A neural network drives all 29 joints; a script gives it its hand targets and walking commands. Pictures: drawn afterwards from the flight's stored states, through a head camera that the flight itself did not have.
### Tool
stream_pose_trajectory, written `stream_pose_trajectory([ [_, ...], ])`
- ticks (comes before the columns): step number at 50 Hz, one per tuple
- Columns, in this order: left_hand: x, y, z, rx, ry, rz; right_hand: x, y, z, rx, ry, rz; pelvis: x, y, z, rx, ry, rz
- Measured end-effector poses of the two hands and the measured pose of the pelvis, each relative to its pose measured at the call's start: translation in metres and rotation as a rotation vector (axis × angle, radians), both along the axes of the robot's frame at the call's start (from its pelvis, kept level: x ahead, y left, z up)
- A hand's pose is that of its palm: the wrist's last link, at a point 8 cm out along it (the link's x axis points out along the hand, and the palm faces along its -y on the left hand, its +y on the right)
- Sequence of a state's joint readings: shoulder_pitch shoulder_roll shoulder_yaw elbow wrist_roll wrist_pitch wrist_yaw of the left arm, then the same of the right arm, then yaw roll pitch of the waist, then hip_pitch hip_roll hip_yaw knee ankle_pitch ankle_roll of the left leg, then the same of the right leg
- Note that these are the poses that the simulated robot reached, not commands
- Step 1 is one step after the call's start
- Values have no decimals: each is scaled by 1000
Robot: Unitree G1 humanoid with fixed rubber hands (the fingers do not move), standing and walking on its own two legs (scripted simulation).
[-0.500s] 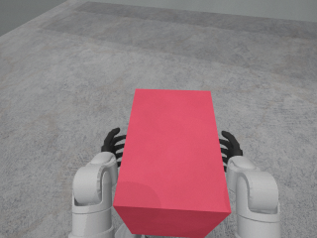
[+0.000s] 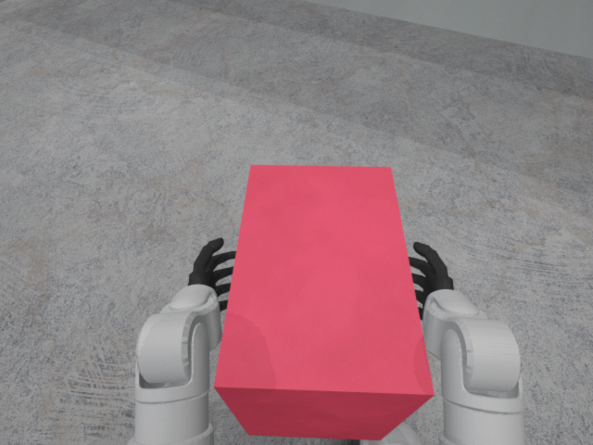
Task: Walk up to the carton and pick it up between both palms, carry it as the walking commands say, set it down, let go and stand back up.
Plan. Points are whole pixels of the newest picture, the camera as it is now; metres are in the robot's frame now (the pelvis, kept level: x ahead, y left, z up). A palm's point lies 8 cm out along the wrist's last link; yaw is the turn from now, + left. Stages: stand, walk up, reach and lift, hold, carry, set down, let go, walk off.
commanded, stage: carry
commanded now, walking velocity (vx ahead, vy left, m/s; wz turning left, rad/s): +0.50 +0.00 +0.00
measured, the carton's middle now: (317, 306) +0.29 +0.01 -0.01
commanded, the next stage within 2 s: none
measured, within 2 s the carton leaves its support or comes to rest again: neither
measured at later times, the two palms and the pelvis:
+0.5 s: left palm (272, 103) +0.61 +0.08 +0.09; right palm (438, 114) +0.60 -0.20 +0.07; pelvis +0.33 -0.05 +0.00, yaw +1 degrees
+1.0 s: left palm (282, 25) +0.91 +0.08 +0.08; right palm (408, 23) +0.92 -0.19 +0.07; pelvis +0.64 -0.07 -0.01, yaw +2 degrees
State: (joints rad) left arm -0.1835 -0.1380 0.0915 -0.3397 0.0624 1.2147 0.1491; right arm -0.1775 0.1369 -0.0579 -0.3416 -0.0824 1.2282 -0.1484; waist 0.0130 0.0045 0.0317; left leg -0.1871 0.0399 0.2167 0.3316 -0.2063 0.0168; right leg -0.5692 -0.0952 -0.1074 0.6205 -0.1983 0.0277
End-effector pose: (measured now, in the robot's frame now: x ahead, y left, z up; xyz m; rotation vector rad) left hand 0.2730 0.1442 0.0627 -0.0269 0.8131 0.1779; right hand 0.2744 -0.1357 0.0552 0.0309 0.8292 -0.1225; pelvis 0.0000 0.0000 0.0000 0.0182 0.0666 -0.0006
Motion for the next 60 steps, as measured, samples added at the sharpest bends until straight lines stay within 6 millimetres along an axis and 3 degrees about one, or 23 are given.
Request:
stream_pose_trajectory([
  [7,110,-36,23,43,-115,3,113,-35,12,27,-119,13,112,-37,-16,-17,-14,30],
  [16,215,-65,31,77,-4,-11,213,-63,11,71,-10,-9,213,-57,10,71,10,40],
  [25,339,-62,31,48,-59,-32,330,-61,16,48,-67,-36,332,-49,2,57,-6,10],
  [31,439,-43,5,15,-97,-41,430,-43,3,9,-103,-40,434,-31,-29,32,-14,7],
  [33,467,-36,-5,-4,-63,-23,460,-36,-4,-8,-70,-27,458,-28,-28,40,-5,12],
  [38,514,-29,-13,-2,37,-8,511,-29,-13,-2,33,-13,507,-26,-10,5,17,-7],
  [43,563,-33,-6,-10,26,17,565,-33,-6,-3,23,5,556,-36,0,-7,13,6],
  [51,647,-65,19,21,-112,43,660,-64,14,17,-116,42,648,-74,-14,7,-23,30],
  [55,681,-84,25,39,-80,23,687,-83,13,40,-85,13,675,-86,-8,26,-2,44],
  [60,706,-103,27,48,-40,-11,701,-102,11,52,-45,-21,696,-94,0,59,10,43],
])
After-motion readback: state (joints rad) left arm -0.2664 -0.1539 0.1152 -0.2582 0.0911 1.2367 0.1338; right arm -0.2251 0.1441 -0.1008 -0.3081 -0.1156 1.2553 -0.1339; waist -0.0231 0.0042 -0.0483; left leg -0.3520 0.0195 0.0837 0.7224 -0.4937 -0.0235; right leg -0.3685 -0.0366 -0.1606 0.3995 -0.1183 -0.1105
